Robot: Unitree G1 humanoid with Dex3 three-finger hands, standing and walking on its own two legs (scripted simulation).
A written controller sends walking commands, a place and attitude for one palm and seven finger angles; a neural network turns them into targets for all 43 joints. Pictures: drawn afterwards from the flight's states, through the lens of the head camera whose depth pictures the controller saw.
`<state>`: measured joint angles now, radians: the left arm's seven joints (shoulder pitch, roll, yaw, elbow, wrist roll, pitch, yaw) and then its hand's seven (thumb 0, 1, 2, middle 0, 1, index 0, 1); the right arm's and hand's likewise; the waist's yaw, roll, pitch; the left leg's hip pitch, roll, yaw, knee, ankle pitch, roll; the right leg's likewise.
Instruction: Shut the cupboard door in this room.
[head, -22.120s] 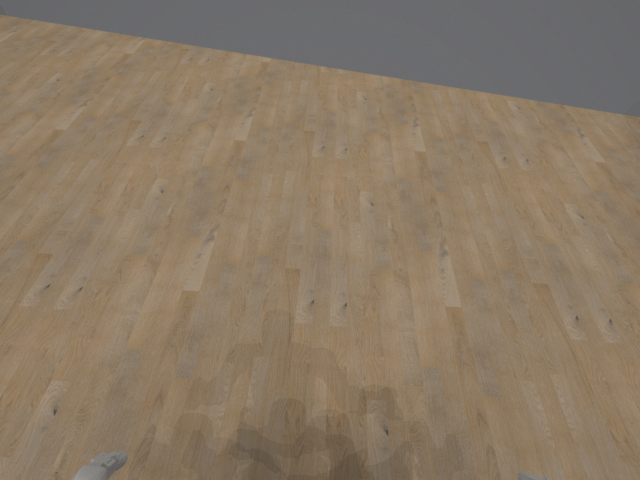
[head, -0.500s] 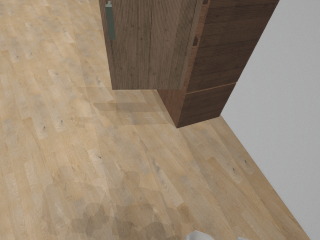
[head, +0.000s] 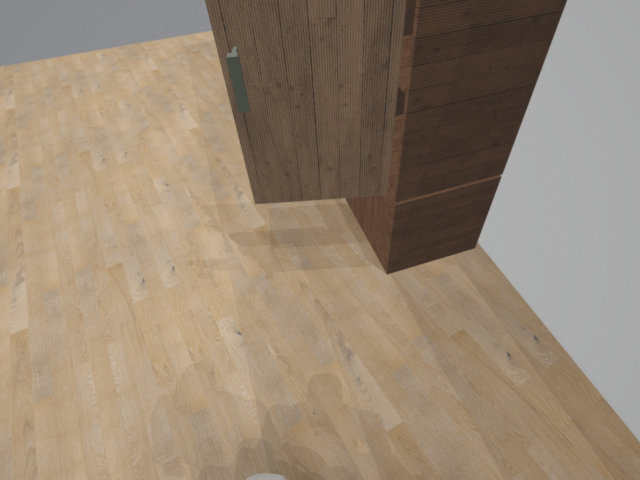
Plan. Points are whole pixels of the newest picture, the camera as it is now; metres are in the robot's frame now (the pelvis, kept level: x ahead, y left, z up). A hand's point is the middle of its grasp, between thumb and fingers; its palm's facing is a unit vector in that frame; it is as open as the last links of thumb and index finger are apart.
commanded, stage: take the last steps up to it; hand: left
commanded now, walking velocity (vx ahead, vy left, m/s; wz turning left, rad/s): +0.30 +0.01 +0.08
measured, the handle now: (239, 79) +0.94 +0.24 +0.06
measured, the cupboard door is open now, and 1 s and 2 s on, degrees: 75 75 75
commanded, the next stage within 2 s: come to a stop and stand still in 1.38 s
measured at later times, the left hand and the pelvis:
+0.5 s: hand out of the picture +0.03 +0.23 -0.18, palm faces +0.10 -0.98 -0.15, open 7.4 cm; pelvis +0.11 +0.07 -0.01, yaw +1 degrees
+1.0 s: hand (245, 354) +0.35 +0.17 -0.17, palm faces +0.03 -0.97 -0.24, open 7.3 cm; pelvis +0.28 -0.02 -0.01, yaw +0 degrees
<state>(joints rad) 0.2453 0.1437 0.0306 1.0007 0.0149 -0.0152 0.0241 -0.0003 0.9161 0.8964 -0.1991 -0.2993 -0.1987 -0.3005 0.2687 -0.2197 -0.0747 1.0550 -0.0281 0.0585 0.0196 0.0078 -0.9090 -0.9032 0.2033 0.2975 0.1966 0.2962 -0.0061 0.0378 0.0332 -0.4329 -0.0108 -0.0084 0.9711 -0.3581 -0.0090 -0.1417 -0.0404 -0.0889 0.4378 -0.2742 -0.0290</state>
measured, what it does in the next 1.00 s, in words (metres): walks ahead: left foot, then right foot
